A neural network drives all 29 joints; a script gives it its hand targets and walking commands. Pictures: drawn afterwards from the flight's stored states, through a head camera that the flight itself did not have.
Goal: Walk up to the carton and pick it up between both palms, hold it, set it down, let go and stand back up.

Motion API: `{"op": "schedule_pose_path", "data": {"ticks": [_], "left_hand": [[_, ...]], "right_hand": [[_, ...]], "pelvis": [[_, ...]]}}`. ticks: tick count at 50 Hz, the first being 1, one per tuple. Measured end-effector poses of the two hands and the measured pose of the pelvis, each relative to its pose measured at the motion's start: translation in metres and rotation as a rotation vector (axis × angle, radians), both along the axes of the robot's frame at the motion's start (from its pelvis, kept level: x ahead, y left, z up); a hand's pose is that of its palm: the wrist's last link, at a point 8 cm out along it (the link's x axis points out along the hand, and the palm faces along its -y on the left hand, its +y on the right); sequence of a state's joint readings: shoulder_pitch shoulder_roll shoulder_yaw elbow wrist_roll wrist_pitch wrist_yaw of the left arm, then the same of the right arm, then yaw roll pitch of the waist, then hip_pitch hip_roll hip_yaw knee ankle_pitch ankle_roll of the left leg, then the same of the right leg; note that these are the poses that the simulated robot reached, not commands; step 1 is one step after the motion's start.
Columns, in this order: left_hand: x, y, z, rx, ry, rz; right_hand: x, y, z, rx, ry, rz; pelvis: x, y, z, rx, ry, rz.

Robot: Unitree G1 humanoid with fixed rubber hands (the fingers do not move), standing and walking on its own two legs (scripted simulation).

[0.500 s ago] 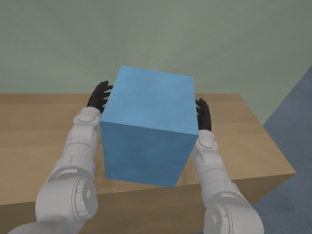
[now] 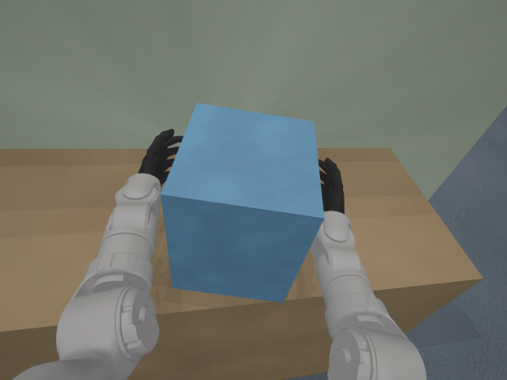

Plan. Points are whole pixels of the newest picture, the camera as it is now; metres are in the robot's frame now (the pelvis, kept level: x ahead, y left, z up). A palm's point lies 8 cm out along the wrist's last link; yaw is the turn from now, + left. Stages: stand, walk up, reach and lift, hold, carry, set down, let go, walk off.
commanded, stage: set down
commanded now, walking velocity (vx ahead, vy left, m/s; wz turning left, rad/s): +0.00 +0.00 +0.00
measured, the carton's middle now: (241, 206) +0.39 +0.00 +0.06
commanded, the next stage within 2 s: none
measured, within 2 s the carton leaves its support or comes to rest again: neither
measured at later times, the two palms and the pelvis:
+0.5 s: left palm (158, 185) +0.43 +0.14 +0.07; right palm (325, 215) +0.38 -0.15 +0.06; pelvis +0.00 +0.01 +0.00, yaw +0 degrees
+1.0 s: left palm (131, 165) +0.43 +0.18 +0.12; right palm (344, 198) +0.38 -0.18 +0.10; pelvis -0.01 +0.01 +0.00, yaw +0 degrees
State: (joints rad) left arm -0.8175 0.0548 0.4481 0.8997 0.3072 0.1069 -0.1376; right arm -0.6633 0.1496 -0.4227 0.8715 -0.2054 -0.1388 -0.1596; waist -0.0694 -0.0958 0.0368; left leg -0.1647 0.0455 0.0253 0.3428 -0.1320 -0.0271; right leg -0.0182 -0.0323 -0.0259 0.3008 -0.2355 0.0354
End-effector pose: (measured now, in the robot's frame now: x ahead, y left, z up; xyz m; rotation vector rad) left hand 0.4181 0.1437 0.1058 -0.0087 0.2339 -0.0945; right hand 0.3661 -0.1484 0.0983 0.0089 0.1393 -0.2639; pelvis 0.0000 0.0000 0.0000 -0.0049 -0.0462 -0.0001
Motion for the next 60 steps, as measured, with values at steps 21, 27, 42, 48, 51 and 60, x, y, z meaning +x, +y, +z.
{"op": "schedule_pose_path", "data": {"ticks": [21, 27, 42, 48, 51, 60], "left_hand": [[0.007, -0.003, -0.027, 0.119, 0.045, 0.030], [0.014, -0.003, -0.041, 0.124, 0.072, 0.044], [0.023, 0.018, -0.021, 0.081, 0.061, 0.091], [0.016, 0.031, 0.005, 0.075, 0.033, 0.105], [0.009, 0.037, 0.013, 0.068, 0.046, 0.107], [-0.007, 0.046, 0.044, 0.038, 0.031, 0.096]], "right_hand": [[0.008, -0.004, -0.025, 0.025, 0.055, -0.025], [0.017, -0.007, -0.041, 0.036, 0.092, -0.028], [0.025, -0.025, -0.021, 0.017, 0.073, -0.035], [0.018, -0.028, -0.002, 0.034, 0.059, -0.033], [0.015, -0.027, 0.011, 0.042, 0.054, -0.025], [0.010, -0.022, 0.062, 0.014, 0.047, 0.000]], "pelvis": [[0.001, 0.002, 0.000, -0.003, 0.053, -0.001], [0.002, 0.006, 0.000, -0.008, 0.117, -0.002], [0.005, 0.011, -0.001, -0.015, 0.169, -0.004], [-0.002, 0.010, -0.001, -0.016, 0.158, -0.005], [-0.008, 0.010, -0.001, -0.017, 0.150, -0.007], [-0.027, 0.014, -0.002, -0.025, 0.118, -0.010]]}}
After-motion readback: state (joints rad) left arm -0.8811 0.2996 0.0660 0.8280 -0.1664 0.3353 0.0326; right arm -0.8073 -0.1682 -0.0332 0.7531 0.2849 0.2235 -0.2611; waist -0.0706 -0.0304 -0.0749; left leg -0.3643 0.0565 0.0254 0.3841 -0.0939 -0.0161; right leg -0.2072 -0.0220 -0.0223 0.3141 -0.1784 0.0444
